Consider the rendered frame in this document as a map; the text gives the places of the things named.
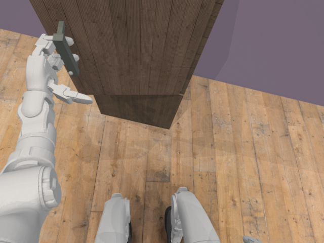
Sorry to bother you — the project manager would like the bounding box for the handle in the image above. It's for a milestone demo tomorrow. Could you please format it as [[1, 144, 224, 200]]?
[[52, 21, 79, 76]]

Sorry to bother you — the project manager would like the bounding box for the cupboard door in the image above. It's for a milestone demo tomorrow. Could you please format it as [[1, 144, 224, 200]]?
[[29, 0, 215, 95]]

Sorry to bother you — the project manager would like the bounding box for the robot left forearm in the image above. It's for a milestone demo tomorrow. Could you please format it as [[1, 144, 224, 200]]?
[[0, 90, 57, 175]]

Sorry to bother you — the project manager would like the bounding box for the robot right thigh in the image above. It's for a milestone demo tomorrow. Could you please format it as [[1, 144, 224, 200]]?
[[171, 191, 221, 243]]

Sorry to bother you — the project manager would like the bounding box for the robot thigh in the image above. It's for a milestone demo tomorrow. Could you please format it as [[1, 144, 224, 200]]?
[[94, 197, 130, 243], [171, 191, 221, 243]]

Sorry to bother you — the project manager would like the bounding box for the left robot hand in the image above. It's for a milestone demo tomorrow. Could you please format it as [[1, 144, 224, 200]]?
[[25, 34, 93, 104]]

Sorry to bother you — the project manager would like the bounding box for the robot left upper arm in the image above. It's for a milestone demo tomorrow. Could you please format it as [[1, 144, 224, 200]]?
[[0, 166, 62, 243]]

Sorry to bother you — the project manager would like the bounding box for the robot left thigh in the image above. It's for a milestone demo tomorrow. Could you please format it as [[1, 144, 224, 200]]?
[[94, 197, 130, 243]]

